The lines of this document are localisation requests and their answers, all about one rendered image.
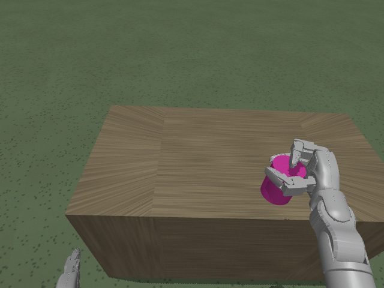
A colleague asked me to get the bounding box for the right robot hand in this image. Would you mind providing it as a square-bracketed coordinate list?
[265, 139, 340, 198]

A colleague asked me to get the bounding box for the right robot arm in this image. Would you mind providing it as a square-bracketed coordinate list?
[309, 189, 376, 288]

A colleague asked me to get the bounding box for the left robot hand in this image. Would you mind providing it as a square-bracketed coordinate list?
[56, 248, 80, 288]

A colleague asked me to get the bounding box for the can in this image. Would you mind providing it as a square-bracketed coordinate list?
[260, 155, 306, 205]

